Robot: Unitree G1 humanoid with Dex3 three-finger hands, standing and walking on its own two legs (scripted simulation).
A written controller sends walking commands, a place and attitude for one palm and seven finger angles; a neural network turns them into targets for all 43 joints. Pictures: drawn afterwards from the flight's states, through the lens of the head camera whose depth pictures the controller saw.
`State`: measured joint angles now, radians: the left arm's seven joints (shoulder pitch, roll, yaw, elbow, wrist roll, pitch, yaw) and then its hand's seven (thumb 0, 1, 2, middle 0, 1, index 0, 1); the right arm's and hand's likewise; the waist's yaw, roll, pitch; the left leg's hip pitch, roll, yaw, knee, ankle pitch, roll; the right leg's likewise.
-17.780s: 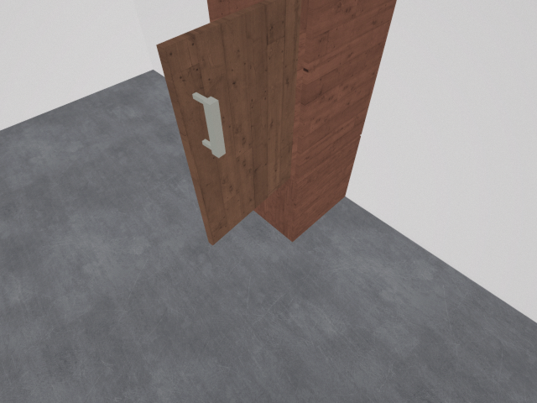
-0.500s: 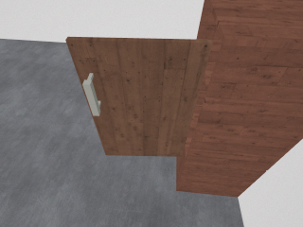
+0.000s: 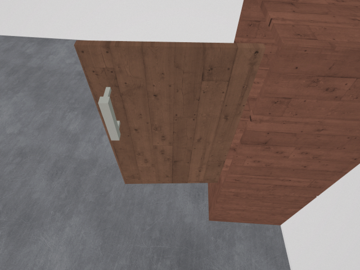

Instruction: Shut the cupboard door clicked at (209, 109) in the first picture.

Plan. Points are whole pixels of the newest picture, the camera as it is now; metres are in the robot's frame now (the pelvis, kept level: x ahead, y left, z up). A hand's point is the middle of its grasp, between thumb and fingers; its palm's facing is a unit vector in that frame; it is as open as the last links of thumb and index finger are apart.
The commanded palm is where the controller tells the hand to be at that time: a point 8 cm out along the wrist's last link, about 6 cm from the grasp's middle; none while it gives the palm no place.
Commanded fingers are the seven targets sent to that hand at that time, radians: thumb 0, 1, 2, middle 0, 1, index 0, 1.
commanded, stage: come to a stop and stand still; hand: left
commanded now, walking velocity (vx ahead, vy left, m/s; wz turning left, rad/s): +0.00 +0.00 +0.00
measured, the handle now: (111, 114) +0.44 +0.20 +0.08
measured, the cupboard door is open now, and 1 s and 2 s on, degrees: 95 95 95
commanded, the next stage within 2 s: look again from close up in 0.20 s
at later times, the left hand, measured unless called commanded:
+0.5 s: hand out of the picture +0.00 +0.14 -0.17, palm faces +0.03 -0.98 -0.19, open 7.3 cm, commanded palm none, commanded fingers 0.00 0.90 0.90 -0.20 -0.30 -0.20 -0.30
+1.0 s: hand out of the picture +0.12 +0.14 -0.08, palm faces +0.27 -0.93 -0.23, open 7.2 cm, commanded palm +0.09 +0.17 -0.06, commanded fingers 0.00 0.90 0.90 -0.33 -0.44 -0.33 -0.44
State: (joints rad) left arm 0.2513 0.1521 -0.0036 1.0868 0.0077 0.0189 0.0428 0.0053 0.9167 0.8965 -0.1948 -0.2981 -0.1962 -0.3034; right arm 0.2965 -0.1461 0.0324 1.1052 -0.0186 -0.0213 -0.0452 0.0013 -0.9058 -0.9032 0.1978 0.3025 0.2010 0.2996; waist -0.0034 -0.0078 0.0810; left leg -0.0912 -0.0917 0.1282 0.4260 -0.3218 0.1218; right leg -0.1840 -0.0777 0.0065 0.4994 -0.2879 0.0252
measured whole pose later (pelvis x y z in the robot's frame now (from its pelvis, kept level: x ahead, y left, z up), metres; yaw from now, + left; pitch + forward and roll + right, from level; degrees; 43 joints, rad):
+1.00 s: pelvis -0.01 -0.06 +0.00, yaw +3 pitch +0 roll +2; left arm 0.46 0.22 0.01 0.26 -0.13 0.02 0.14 0.04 0.95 0.90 -0.21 -0.32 -0.21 -0.32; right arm 0.39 -0.20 0.02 0.93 0.04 -0.26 -0.07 0.01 -0.92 -0.90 0.20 0.30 0.20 0.30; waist -0.01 -0.01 0.00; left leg -0.18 -0.05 0.06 0.52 -0.33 0.04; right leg -0.27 -0.04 -0.04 0.61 -0.33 -0.02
